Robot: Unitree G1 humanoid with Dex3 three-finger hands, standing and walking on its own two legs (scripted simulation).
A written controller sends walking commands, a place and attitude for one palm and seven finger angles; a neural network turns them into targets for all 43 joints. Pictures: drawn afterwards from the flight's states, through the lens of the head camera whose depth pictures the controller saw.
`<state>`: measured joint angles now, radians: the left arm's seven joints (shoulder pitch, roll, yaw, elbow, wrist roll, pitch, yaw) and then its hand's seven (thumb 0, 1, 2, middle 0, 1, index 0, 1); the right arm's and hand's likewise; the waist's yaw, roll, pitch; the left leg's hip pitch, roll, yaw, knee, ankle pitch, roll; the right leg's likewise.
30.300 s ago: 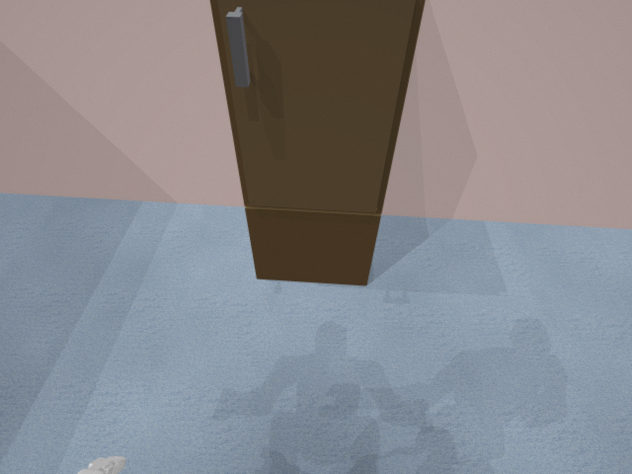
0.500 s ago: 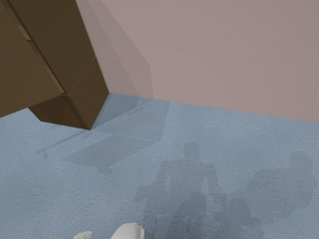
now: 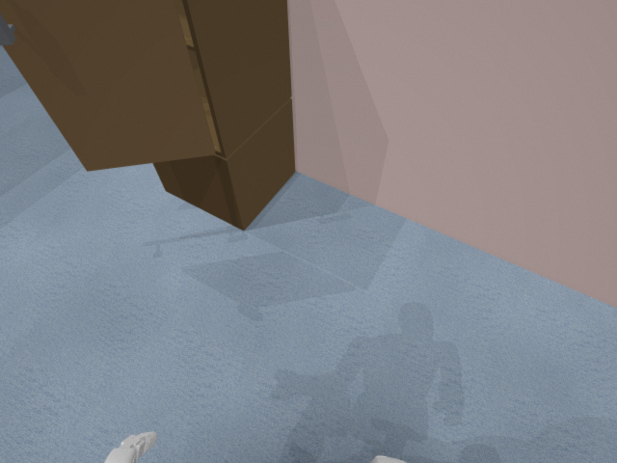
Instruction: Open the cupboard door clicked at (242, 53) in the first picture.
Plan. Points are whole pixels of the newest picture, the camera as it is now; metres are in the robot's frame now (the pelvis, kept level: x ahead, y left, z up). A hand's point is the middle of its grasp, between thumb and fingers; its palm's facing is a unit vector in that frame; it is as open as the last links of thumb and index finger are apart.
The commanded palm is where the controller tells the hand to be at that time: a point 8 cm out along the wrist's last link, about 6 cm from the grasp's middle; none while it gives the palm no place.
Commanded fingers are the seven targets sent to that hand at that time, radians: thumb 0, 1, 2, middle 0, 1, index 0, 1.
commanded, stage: turn to face it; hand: left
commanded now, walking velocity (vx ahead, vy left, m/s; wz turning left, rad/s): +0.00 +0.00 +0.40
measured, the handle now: out of the picture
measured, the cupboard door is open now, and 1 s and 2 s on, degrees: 42 42 42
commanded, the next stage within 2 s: take the last steps up to it in 0.28 s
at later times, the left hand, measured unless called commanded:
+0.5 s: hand out of the picture -0.03 +0.19 -0.18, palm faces +0.28 -0.94 -0.21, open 7.3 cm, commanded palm none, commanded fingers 0.00 0.90 0.90 -0.20 -0.30 -0.20 -0.30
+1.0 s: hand out of the picture +0.07 +0.21 -0.15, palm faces +0.39 -0.90 -0.21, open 7.2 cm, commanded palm none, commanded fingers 0.00 0.90 0.90 -0.20 -0.30 -0.20 -0.30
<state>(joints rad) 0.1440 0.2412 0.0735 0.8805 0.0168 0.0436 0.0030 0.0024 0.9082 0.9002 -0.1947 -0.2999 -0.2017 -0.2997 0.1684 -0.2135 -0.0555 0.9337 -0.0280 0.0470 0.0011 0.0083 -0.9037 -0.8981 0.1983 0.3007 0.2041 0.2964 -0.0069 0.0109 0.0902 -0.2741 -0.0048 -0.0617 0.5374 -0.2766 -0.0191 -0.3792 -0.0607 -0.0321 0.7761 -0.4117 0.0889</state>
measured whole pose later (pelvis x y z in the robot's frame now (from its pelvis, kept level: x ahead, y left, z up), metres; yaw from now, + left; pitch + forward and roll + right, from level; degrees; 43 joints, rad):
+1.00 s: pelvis +0.11 +0.03 +0.01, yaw +21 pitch +0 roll +1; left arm 0.28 0.15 0.06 1.04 0.03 -0.05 0.00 0.00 0.93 0.90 -0.20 -0.30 -0.21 -0.30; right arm 0.27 -0.20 -0.07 1.06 -0.03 0.03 0.03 0.01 -0.91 -0.90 0.19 0.30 0.20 0.30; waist -0.01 0.00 0.04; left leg -0.52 0.07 0.04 1.01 -0.25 -0.04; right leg -0.12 -0.11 -0.16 0.40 -0.26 0.03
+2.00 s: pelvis +0.40 +0.26 +0.01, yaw +20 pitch +0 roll +1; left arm 0.25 0.17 0.05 1.07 0.02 -0.01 0.03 -0.01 0.93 0.90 -0.20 -0.30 -0.21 -0.30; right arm 0.18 -0.18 -0.05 1.05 -0.01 0.03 -0.01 0.01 -0.92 -0.90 0.19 0.30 0.20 0.30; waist 0.01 -0.01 0.07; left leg -0.38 0.04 0.05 0.63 -0.25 -0.06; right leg -0.18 -0.07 -0.12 0.46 -0.27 0.00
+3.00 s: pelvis +0.40 +0.23 +0.01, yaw +18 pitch -1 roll +0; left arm 0.26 0.14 0.02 1.13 0.01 0.00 0.02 0.00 0.92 0.90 -0.20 -0.30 -0.20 -0.30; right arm 0.29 -0.11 -0.01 1.16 -0.02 0.01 -0.03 0.01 -0.91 -0.90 0.20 0.30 0.20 0.30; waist -0.01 0.00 0.03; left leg -0.20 0.04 0.01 0.43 -0.21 -0.04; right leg -0.10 -0.01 -0.06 0.42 -0.30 -0.01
